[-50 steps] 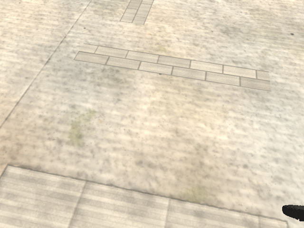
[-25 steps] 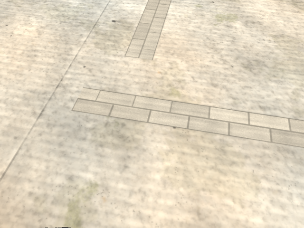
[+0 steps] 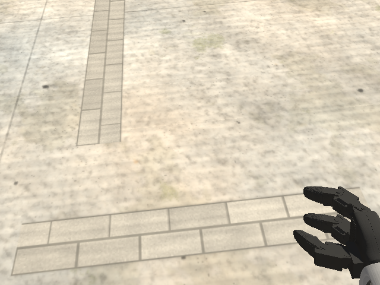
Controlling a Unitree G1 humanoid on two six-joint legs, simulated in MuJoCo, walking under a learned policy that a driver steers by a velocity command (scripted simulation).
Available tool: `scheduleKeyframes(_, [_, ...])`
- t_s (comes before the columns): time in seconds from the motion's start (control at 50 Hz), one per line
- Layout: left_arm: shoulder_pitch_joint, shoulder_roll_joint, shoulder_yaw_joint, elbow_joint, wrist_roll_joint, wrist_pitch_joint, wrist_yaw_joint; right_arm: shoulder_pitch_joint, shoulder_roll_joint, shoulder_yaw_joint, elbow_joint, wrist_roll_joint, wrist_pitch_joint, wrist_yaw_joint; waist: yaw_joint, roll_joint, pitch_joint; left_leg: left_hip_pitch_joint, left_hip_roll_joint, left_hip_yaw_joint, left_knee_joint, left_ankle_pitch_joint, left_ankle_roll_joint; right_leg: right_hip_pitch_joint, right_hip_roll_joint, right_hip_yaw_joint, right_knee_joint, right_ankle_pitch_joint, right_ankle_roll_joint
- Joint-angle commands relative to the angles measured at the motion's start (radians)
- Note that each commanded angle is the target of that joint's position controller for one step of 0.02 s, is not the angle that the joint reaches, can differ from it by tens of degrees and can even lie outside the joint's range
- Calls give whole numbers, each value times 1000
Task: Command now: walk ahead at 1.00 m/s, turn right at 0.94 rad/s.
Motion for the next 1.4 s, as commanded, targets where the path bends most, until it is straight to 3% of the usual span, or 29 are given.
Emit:
scheduleKeyframes(0.02, [-85,161,53,-70,8,-5,7,152,-191,-105,-27,27,-23,-9,-195,-140,-139,545,-52,85,-50,-53,33,-201,-92,114,177,553,-31])
scheduleKeyframes(0.04, [-165,133,38,-116,43,-5,-5,434,-226,-118,23,26,-16,-15,-335,-140,-314,872,71,10,79,-180,81,-346,-92,63,482,552,4])
scheduleKeyframes(0.06, [-93,-20,-3,-159,66,-10,-13,605,-303,-123,64,-2,-5,-16,-294,206,-446,1173,270,-357,10,-382,146,-604,-5,-31,825,-126,20])
scheduleKeyframes(0.08, [59,32,-16,-188,-38,-21,-11,548,-329,-125,70,-34,-17,10,-196,588,-489,1219,469,-919,-209,-794,315,-858,-72,-82,1053,-106,25])
scheduleKeyframes(0.1, [-26,104,-5,-151,-39,-6,2,453,-185,-105,34,-34,-4,3,-246,369,-294,1091,392,-791,-246,-957,295,-943,-153,-124,1115,24,33])
scheduleKeyframes(0.14, [-241,123,4,-199,28,3,-7,413,-147,-90,80,-39,19,1,-243,22,-76,784,292,-400,-224,-486,222,-879,-206,-192,1060,130,35])
scheduleKeyframes(0.22, [-291,71,-1,-251,-3,36,-36,378,-53,-56,194,-28,16,23,-152,63,34,567,219,-55,-251,-131,179,-831,-295,-199,943,134,26])
scheduleKeyframes(0.38, [-521,109,-10,-320,15,23,-80,422,-219,-75,280,-37,19,-12,-170,-20,138,558,181,305,-356,239,102,-748,-244,-372,474,497,21])
scheduleKeyframes(0.44, [-541,116,2,-339,18,7,-88,542,-287,-77,327,-28,25,-15,-131,77,83,624,228,326,-255,952,121,-478,-97,-465,355,380,-41])
scheduleKeyframes(0.48, [-268,218,59,-284,14,21,-66,492,-332,-79,332,-21,42,-15,65,146,-46,624,269,302,72,1186,172,-169,-66,-425,257,260,-102])
scheduleKeyframes(0.5, [18,269,90,-203,11,31,-45,395,-331,-74,316,-14,44,-16,229,122,-121,431,214,314,406,1018,159,181,-132,-333,89,411,-144])
scheduleKeyframes(0.52, [61,319,77,-142,24,27,-31,454,-127,-26,275,-50,35,-6,75,-199,-201,78,33,273,863,-482,157,479,-334,-46,232,450,-126])
scheduleKeyframes(0.54, [44,280,60,-188,66,4,-32,587,-141,-13,267,37,-10,10,29,-308,-482,-77,-56,-30,1049,-554,192,608,-537,459,-11,74,-275])
scheduleKeyframes(0.56, [41,212,54,-163,71,-10,-37,429,-220,-40,251,66,-20,8,77,-142,-347,-130,-12,-21,1047,-448,187,464,-497,415,-143,-26,-227])
scheduleKeyframes(0.6, [-98,160,37,-129,60,-39,-44,331,-151,-28,216,46,-5,1,-38,61,-51,-141,84,16,931,-310,160,100,-457,191,-212,61,-166])
scheduleKeyframes(0.66, [-178,46,11,-86,68,-67,-59,445,-109,-40,254,37,70,12,-153,-20,10,-44,160,13,888,-217,136,-137,-386,-89,-246,264,-90])
scheduleKeyframes(0.76, [-206,85,13,-37,74,-71,-22,255,-77,-26,173,2,84,19,-157,-31,156,-97,117,91,613,-25,88,-301,-281,-429,-309,711,3])
scheduleKeyframes(0.82, [-97,134,15,6,55,-68,15,129,-36,-7,142,-30,46,56,-93,30,120,103,16,248,220,242,85,-279,-252,-495,-268,834,28])
scheduleKeyframes(0.86, [-39,209,28,36,41,-55,30,116,-64,-16,119,-21,39,78,-102,-53,66,150,-53,270,93,235,99,-99,-302,-471,-213,1009,27])
scheduleKeyframes(0.92, [-120,258,45,29,52,-14,31,425,-197,-70,195,-23,47,74,-281,-141,-96,375,-110,242,-3,152,171,103,-325,-463,155,1268,67])
scheduleKeyframes(0.94, [-150,245,42,13,45,-10,30,529,-240,-81,227,-32,57,55,-339,-89,-144,539,-46,151,-75,375,189,24,-271,-472,417,1073,102])
scheduleKeyframes(0.96, [38,61,0,-1,83,-11,11,498,-323,-80,231,-72,57,43,-167,292,-271,937,204,-130,153,1057,317,-367,-97,-434,886,-181,159])
scheduleKeyframes(0.98, [188,57,-33,55,29,-26,-12,519,-254,-63,216,-91,39,51,-193,219,-578,1130,384,-503,102,999,503,-501,-24,-101,1128,-276,149])
scheduleKeyframes(1.0, [62,165,-8,46,11,-22,-14,465,-221,-65,187,-74,47,56,-241,61,-569,1023,338,-425,21,834,478,-476,-78,-65,1109,-200,137])
scheduleKeyframes(1.04, [-146,167,-3,-21,31,-2,11,290,-150,-39,187,-15,56,51,-155,-97,-238,661,250,-256,-83,536,390,-537,-170,-179,904,-79,145])
scheduleKeyframes(1.06, [-168,169,2,-25,42,15,19,282,-128,-31,197,-26,53,45,-134,-85,-167,500,221,-201,-116,580,365,-464,-187,-191,851,-36,150])
scheduleKeyframes(1.18, [-145,106,-7,-17,52,56,42,242,-145,-34,221,-58,63,30,-70,34,-182,307,155,-2,-179,603,336,-336,-231,-224,513,71,182])
scheduleKeyframes(1.32, [-278,127,2,-9,48,77,48,225,-128,-31,247,-48,111,11,-125,104,-89,245,125,-28,-246,-213,280,-268,-222,-249,203,207,167])
scheduleKeyframes(1.4, [-263,189,11,4,77,56,40,310,-88,-18,278,-54,105,13,-158,-29,-66,201,6,23,-111,-391,154,-124,-300,-182,0,447,90])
